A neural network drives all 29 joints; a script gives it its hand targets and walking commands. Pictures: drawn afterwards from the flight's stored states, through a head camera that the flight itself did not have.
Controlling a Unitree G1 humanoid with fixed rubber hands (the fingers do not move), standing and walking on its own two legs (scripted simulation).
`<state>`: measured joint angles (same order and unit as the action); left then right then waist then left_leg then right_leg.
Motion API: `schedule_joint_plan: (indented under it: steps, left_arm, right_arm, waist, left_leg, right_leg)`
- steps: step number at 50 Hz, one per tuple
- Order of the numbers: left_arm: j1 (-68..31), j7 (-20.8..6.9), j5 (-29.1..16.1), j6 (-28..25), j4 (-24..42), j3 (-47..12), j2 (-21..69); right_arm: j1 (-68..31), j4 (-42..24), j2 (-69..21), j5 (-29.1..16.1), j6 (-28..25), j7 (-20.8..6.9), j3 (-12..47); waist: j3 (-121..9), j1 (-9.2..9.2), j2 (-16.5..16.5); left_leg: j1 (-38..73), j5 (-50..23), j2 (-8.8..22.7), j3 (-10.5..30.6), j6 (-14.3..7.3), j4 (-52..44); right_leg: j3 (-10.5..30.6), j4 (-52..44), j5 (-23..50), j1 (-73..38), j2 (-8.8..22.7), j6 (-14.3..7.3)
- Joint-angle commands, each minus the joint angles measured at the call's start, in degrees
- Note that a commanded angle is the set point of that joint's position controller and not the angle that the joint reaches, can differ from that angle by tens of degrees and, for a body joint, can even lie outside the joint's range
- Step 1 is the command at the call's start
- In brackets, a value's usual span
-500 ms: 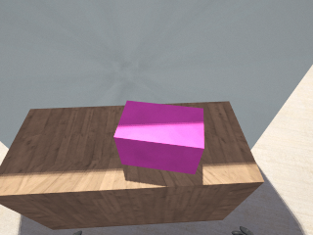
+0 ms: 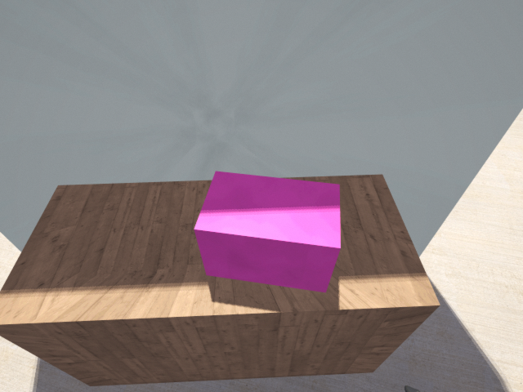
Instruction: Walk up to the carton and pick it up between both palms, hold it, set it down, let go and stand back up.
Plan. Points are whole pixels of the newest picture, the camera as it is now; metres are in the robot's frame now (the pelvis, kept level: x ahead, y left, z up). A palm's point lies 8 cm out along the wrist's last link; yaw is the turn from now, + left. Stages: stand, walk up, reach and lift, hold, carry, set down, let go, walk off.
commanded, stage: stand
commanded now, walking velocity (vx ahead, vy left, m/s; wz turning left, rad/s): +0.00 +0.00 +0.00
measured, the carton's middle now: (270, 231) +0.48 -0.01 -0.11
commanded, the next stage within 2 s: none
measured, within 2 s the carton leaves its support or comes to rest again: neither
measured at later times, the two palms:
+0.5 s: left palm out of the picture +0.07 +0.24 -0.11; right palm out of the picture +0.08 -0.24 -0.11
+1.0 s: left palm out of the picture +0.05 +0.25 -0.11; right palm out of the picture +0.07 -0.24 -0.11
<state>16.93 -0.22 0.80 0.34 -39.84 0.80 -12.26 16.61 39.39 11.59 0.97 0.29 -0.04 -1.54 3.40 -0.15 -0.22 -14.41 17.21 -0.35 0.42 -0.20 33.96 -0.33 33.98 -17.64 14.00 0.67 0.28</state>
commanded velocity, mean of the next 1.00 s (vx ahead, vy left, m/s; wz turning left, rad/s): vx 0.00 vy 0.00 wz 0.00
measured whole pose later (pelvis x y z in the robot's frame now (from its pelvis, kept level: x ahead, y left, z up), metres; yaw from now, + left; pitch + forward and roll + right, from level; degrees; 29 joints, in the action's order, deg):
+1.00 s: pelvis +0.00 +0.00 +0.01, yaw +0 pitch -2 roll +0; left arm 18.3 0.5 0.4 0.2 -45.8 -0.2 -13.1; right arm 18.3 44.5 12.2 0.5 0.0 0.6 -0.6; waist 2.6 -0.3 -0.1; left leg -12.8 15.3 -0.6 0.8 -0.3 30.5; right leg -0.7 30.4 -15.8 12.1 1.0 0.4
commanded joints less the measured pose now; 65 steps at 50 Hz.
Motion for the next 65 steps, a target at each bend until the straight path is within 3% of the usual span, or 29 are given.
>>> schedule_joint_plan:
  steps: [1,7,10,13,17,22,28,31,38,65]
  left_arm:
    - [-0.3,0.4,0.0,-1.9,6.2,2.5,-7.7]
    - [0.2,0.5,-0.1,-2.1,5.4,2.4,-8.0]
    - [0.6,0.5,-0.1,-2.1,4.6,2.4,-7.9]
    - [1.0,0.6,-0.2,-2.1,4.3,2.1,-8.2]
    - [0.9,0.7,-0.2,-1.9,3.8,2.2,-8.0]
    - [1.6,0.7,-0.2,-1.9,2.8,2.1,-8.4]
    - [1.9,0.7,-0.2,-1.9,2.0,2.0,-8.5]
    - [1.5,0.8,-0.3,-2.0,1.7,1.8,-8.4]
    - [2.3,1.0,-0.4,-2.0,0.5,1.6,-8.6]
    - [4.0,1.3,-0.7,-1.6,-4.3,1.2,-9.1]
  right_arm:
    - [-0.5,-6.8,7.5,-0.1,-1.9,0.4,-2.1]
    - [0.3,-5.9,8.1,0.0,-2.0,0.4,-2.2]
    - [0.3,-5.4,7.8,-0.1,-2.0,0.5,-2.1]
    - [0.8,-5.2,8.0,-0.1,-1.9,0.6,-2.1]
    - [0.9,-4.8,8.1,-0.3,-1.9,0.6,-1.9]
    - [1.4,-3.9,8.2,-0.3,-1.8,0.7,-1.9]
    - [1.7,-3.2,8.3,-0.3,-1.8,0.8,-1.9]
    - [2.3,-3.0,8.6,-0.5,-2.0,0.8,-1.7]
    - [2.2,-2.0,8.8,-0.4,-1.9,1.0,-1.6]
    - [3.6,3.2,9.3,-0.5,-1.7,1.3,-1.0]
  waist:
    - [-2.0,-0.12,0.6]
    - [-3.8,-0.05,0.7]
    - [-3.4,-0.16,-0.7]
    - [-2.3,-0.18,0.6]
    - [-1.6,-0.18,-1.2]
    - [-1.5,-0.14,0.7]
    - [-1.4,-0.23,-0.8]
    - [-2.2,0.09,0.6]
    - [-2.3,-0.28,-0.4]
    - [-0.2,-0.44,-0.2]
  left_leg:
    - [-0.6,-4.5,4.5,4.9,-1.8,-6.9]
    - [0.6,-5.6,4.6,5.2,-1.7,-7.2]
    - [0.2,-6.8,4.7,5.1,-1.9,-7.1]
    - [0.3,-6.8,4.6,5.0,-1.7,-7.0]
    - [-1.0,-5.5,4.7,5.3,-1.7,-8.2]
    - [-0.2,-4.6,4.5,5.3,-1.8,-8.2]
    - [-0.3,-5.1,4.7,5.4,-1.7,-8.7]
    - [0.0,-6.9,4.9,5.7,-1.8,-9.0]
    - [0.6,-8.3,4.7,5.4,-1.9,-8.7]
    - [-0.3,-4.5,4.7,6.0,-1.5,-11.5]
  right_leg:
    - [5.2,-7.2,4.5,1.0,4.2,-2.3]
    - [4.8,-7.1,5.4,0.1,4.1,-2.2]
    - [4.6,-7.0,6.8,-0.5,4.3,-2.2]
    - [5.0,-7.6,6.4,0.4,4.4,-2.3]
    - [4.8,-7.5,6.0,-0.6,4.2,-2.2]
    - [5.2,-8.3,4.6,0.5,4.3,-2.2]
    - [5.0,-8.7,5.1,-0.1,4.4,-2.2]
    - [4.5,-8.1,6.6,-0.9,4.4,-2.0]
    - [4.7,-8.5,8.3,-1.0,4.5,-2.2]
    - [4.7,-11.1,5.1,-1.0,4.6,-1.9]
